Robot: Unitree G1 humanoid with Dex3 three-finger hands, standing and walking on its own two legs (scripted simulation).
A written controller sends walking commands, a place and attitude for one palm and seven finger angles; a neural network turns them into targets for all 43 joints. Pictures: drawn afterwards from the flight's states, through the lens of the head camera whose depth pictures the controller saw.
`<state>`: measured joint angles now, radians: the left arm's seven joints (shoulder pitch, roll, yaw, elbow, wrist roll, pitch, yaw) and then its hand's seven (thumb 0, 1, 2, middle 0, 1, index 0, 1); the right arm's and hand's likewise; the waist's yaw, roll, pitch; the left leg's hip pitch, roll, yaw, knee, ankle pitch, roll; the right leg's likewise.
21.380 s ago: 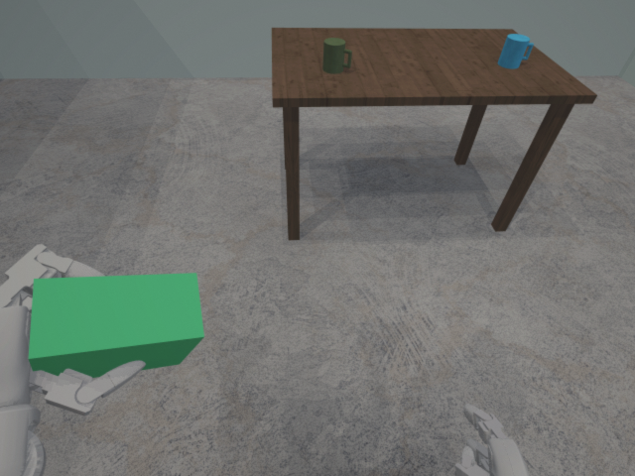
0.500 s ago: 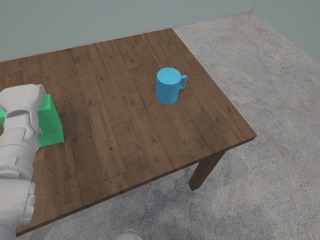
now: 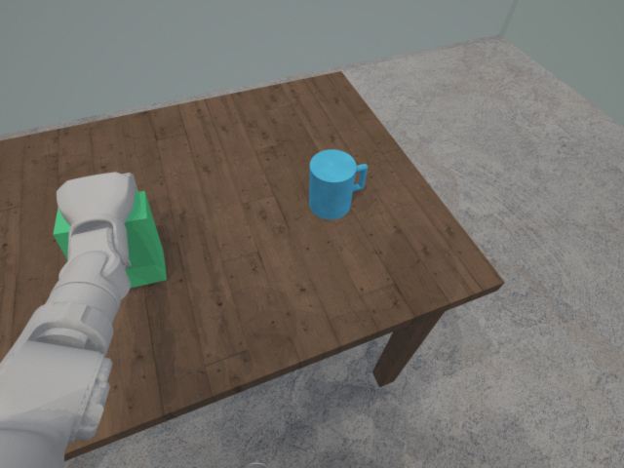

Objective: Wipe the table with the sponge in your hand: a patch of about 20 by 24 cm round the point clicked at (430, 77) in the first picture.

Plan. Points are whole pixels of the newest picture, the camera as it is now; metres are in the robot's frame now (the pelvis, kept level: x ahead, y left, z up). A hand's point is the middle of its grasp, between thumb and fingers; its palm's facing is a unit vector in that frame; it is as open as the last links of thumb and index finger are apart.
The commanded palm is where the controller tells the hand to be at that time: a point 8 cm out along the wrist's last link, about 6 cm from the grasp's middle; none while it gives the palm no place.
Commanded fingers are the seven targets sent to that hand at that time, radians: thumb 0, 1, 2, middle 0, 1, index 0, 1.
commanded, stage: wipe back along the middle lane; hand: left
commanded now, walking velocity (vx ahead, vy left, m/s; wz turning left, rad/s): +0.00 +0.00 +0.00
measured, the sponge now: (120, 255) +0.42 +0.30 -0.02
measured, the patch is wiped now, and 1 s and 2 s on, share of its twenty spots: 0.60 0.65 0.70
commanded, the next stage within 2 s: slide across to the third lane in 1.72 s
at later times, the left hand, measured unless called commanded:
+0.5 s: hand (131, 243) +0.40 +0.26 +0.03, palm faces -0.06 +0.00 -1.00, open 10.6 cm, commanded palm +0.37 +0.25 +0.06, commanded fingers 0.00 0.10 1.30 -1.20 -1.60 -1.20 -1.60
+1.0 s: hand (133, 264) +0.37 +0.25 +0.03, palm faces -0.04 +0.00 -1.00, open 10.6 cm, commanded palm +0.33 +0.23 +0.06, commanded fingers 0.00 0.10 1.30 -1.20 -1.60 -1.20 -1.60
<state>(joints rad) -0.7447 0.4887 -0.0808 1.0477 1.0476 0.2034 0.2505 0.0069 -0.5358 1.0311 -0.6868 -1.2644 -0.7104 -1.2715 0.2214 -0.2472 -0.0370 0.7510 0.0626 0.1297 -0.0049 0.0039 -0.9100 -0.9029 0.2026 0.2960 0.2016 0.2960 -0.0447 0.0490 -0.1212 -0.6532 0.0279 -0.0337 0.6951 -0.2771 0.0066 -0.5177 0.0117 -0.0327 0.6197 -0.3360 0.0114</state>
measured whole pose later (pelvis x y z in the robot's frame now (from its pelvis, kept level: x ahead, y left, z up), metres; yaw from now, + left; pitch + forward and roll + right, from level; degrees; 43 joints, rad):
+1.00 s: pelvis +0.01 -0.01 +0.01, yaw +0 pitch +8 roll -1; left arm -0.41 0.33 -0.18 0.67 1.01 0.37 0.28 0.01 -0.51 1.03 -0.65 -1.29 -0.68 -1.31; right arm 0.15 -0.25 -0.02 0.70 0.08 0.20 0.00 0.01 -0.91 -0.90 0.20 0.30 0.20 0.30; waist 0.02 0.06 -0.13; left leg -0.50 0.02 -0.03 0.64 -0.29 0.00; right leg -0.37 0.00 -0.03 0.59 -0.35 0.01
